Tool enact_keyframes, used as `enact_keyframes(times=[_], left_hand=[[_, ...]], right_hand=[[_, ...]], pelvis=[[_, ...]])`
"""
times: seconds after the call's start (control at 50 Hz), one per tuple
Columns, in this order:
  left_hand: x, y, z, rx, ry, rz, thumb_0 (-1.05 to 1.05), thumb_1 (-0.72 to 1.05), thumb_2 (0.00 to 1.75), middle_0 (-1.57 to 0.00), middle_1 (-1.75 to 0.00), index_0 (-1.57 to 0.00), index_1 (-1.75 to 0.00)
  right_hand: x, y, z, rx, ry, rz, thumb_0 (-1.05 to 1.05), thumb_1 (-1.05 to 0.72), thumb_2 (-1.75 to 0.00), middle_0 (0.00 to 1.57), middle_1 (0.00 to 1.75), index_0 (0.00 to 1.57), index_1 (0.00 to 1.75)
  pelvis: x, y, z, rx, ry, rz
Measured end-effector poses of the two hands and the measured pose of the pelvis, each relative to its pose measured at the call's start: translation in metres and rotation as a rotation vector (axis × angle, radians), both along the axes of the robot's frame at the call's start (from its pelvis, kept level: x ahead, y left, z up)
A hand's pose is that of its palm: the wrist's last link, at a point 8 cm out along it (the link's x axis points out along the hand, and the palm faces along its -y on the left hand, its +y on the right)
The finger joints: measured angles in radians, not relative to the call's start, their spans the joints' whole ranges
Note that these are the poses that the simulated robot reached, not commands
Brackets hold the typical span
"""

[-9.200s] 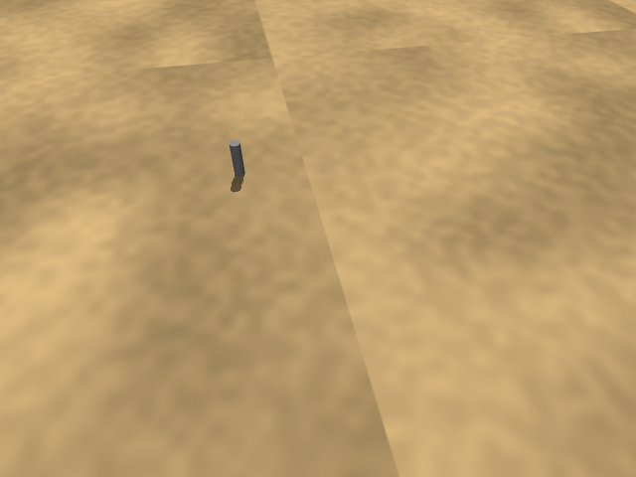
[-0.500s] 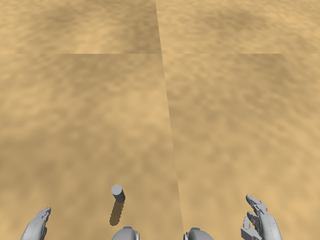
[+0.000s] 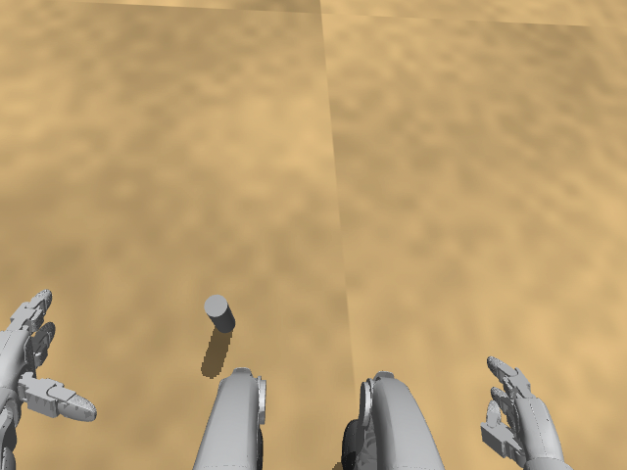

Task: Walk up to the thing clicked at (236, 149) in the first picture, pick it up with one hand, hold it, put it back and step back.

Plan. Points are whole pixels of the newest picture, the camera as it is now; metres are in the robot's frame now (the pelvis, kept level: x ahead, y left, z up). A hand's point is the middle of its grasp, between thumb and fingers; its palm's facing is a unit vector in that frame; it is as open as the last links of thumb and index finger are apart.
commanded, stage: go down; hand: left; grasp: from the side
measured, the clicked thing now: (221, 315) +0.41 +0.21 -0.52
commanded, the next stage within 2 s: approach in 1.68 s
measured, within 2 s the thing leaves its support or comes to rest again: neither
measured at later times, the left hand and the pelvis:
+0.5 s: hand (70, 321) +0.31 +0.37 -0.16, palm faces +0.15 -0.97 -0.17, open 17.2 cm; pelvis -0.04 +0.00 -0.12, yaw -2 degrees
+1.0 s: hand (72, 311) +0.33 +0.39 -0.19, palm faces +0.14 -0.98 -0.12, open 17.4 cm; pelvis -0.05 +0.00 -0.18, yaw -3 degrees
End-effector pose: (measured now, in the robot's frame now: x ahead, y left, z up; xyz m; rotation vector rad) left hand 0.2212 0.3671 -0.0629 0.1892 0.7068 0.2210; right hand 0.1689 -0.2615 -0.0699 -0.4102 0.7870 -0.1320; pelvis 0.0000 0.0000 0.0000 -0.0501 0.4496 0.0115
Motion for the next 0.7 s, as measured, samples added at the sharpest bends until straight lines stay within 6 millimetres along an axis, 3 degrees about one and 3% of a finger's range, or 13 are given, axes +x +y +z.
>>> enact_keyframes(times=[0.12,0.32,0.54,0.7], left_hand=[[0.026,0.013,-0.025,-0.005,-0.106,-0.026,-0.01,-0.55,0.03,-0.09,-0.07,-0.08,-0.08],[0.039,0.037,-0.052,-0.013,-0.219,-0.018,-0.02,-0.52,0.05,-0.08,-0.08,-0.07,-0.09],[0.064,0.053,-0.08,-0.038,-0.324,-0.061,-0.02,-0.49,0.03,-0.07,-0.06,-0.07,-0.06],[0.07,0.063,-0.094,-0.051,-0.368,-0.067,-0.02,-0.48,0.02,-0.07,-0.04,-0.06,-0.05]], right_hand=[[-0.017,-0.005,-0.049,-0.001,0.075,-0.008,0.01,-0.91,-0.9,0.2,0.3,0.2,0.3],[-0.047,-0.009,-0.108,-0.007,0.188,-0.002,0.01,-0.89,-0.9,0.21,0.3,0.2,0.3],[-0.058,-0.014,-0.144,-0.055,0.225,0.017,0.01,-0.9,-0.9,0.21,0.3,0.21,0.3],[-0.06,-0.013,-0.163,-0.071,0.234,0.033,0.01,-0.91,-0.9,0.21,0.3,0.21,0.3]], pelvis=[[-0.013,-0.002,-0.038,-0.004,0.05,-0.009],[-0.028,-0.005,-0.082,-0.01,0.101,-0.013],[-0.038,-0.001,-0.123,-0.034,0.125,-0.02],[-0.042,0.002,-0.144,-0.044,0.129,-0.021]])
